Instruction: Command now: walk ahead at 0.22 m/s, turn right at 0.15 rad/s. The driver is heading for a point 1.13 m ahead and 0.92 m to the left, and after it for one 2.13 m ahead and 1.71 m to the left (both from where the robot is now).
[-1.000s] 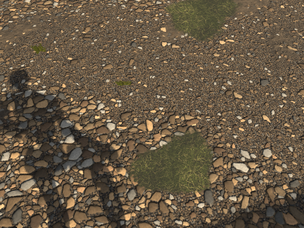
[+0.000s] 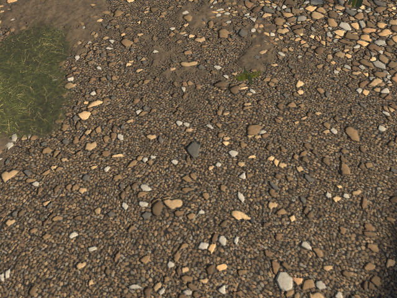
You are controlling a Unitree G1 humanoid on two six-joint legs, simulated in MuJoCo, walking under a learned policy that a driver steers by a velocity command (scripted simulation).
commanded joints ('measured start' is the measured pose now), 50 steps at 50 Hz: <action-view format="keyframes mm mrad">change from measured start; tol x32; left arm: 1 8 114 36 -31 6 -22 12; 50 -20 214 99 -96 23 62 72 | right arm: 1 106 -35 -16 -34 -9 16 -7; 50 -103 -109 -55 -380 10 156 24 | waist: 1 -22 -49 -176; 13 -11 -71 -127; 16 9 335 -334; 50 69 -156 -132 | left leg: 1 -35 21 2 -147 121 -15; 13 71 -63 88 -618 295 105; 16 667 269 -582 -760 1126 456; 21 329 93 -407 -866 449 303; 34 212 -49 -508 -785 254 166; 36 -64 -258 -244 -446 -177 76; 42 -167 -98 -48 108 63 -27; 50 -130 20 36 -190 77 -56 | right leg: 1 173 -260 148 -108 877 -175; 14 197 -232 -59 264 677 -5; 16 -316 101 -32 850 -487 141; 34 69 -14 125 -23 -17 136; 37 207 -473 588 -184 86 -136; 50 290 -383 25 -140 237 -122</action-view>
